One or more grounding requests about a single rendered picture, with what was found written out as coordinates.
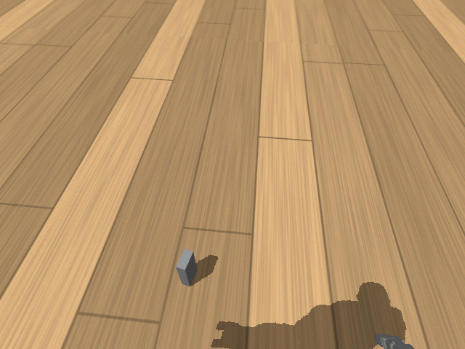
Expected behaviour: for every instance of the right robot hand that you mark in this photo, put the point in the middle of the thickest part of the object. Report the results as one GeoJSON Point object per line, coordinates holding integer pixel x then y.
{"type": "Point", "coordinates": [391, 342]}

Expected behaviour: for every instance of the carton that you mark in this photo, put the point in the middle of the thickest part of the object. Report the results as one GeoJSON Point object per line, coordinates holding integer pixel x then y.
{"type": "Point", "coordinates": [186, 267]}

